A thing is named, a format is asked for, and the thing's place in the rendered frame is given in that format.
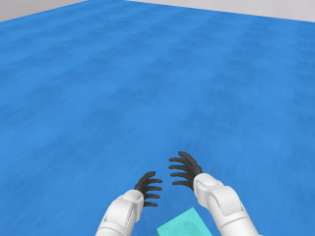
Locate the left robot hand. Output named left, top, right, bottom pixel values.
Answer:
left=134, top=171, right=162, bottom=207

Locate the carton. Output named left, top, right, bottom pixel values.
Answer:
left=157, top=207, right=213, bottom=236

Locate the robot left forearm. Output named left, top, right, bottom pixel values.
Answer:
left=95, top=190, right=144, bottom=236

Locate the robot right forearm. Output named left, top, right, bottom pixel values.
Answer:
left=193, top=173, right=263, bottom=236

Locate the right robot hand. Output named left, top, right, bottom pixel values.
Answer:
left=168, top=151, right=203, bottom=192

